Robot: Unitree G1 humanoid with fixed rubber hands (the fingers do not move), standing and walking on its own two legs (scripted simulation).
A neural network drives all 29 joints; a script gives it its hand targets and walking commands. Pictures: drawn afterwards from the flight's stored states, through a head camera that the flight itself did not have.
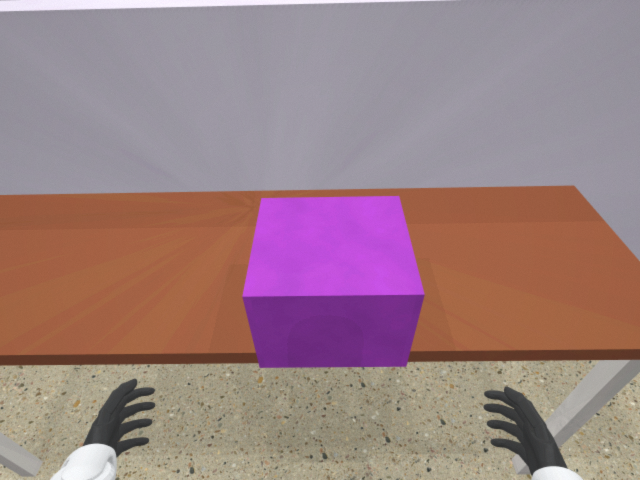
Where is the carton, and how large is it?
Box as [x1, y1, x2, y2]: [242, 196, 424, 367]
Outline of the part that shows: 398,196 261,198 242,296 260,367 406,365 424,294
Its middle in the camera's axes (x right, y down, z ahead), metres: +0.02 +0.07 +0.61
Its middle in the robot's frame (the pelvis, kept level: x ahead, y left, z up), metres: +0.41 -0.01 +0.02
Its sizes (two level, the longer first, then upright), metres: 0.227 0.208 0.173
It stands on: a table, 0.71 m high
